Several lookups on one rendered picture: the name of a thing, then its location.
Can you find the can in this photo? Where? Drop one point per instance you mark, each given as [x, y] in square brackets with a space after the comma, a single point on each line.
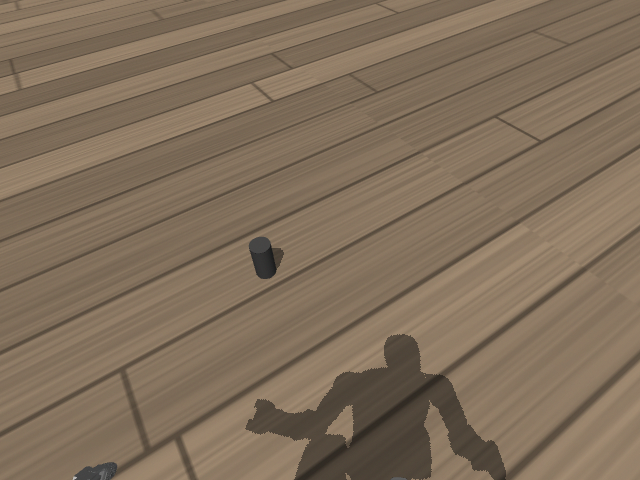
[262, 256]

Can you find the left robot hand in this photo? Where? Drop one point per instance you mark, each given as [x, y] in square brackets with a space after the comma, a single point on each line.
[101, 472]

